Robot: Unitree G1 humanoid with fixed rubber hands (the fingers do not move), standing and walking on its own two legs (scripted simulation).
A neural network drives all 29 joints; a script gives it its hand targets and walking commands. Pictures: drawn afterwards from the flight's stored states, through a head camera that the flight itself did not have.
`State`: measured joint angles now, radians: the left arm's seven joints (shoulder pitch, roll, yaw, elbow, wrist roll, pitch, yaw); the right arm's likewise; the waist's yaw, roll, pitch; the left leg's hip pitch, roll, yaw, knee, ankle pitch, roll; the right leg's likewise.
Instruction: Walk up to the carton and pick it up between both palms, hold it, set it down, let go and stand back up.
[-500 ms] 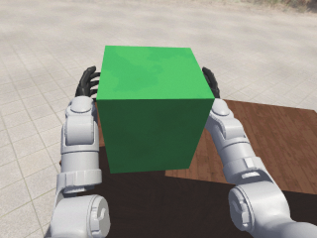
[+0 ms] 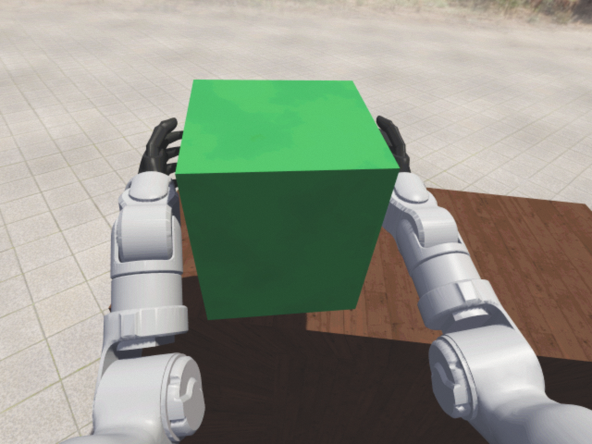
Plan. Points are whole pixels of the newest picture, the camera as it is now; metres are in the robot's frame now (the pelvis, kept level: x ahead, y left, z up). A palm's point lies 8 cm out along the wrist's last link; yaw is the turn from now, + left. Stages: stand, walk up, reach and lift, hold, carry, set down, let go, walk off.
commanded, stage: reach and lift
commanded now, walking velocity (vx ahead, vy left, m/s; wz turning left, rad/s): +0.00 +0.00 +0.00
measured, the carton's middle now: (279, 201) +0.38 +0.01 +0.18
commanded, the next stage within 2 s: hold in 0.26 s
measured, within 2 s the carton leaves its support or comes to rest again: neither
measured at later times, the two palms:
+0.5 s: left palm (148, 172) +0.37 +0.16 +0.24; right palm (395, 162) +0.37 -0.14 +0.25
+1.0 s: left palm (152, 168) +0.37 +0.16 +0.24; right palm (402, 155) +0.37 -0.14 +0.26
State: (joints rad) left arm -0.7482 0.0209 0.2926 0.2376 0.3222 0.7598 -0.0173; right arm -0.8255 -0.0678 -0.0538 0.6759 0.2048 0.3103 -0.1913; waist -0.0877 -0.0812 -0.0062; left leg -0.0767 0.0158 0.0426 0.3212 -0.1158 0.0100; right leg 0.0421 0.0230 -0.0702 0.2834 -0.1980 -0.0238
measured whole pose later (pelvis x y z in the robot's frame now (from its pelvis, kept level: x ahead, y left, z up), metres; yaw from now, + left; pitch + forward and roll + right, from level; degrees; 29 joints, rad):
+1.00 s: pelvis +0.00 +0.00 +0.00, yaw +0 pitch -7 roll -1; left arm -0.74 0.02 0.30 0.15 0.29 0.87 -0.01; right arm -0.87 -0.12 0.01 0.60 0.31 0.45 -0.23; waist -0.10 -0.06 -0.06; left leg -0.08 0.02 0.05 0.33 -0.12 0.01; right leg 0.04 0.03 -0.06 0.28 -0.20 -0.02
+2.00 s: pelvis +0.00 +0.00 +0.00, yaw +0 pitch -7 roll -1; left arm -0.72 0.03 0.29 0.13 0.29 0.87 -0.02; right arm -0.85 -0.12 0.03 0.57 0.33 0.47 -0.25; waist -0.10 -0.06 -0.06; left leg -0.08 0.02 0.04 0.33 -0.12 0.00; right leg 0.04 0.03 -0.07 0.28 -0.20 -0.02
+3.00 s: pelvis +0.00 +0.00 +0.00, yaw +0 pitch -6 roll +0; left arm -0.78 0.03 0.31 0.22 0.28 0.85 -0.01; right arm -0.89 -0.11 -0.02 0.64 0.29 0.47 -0.23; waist -0.09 -0.05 -0.08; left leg -0.10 0.02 0.05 0.32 -0.11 0.01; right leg 0.01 0.03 -0.06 0.29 -0.20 -0.02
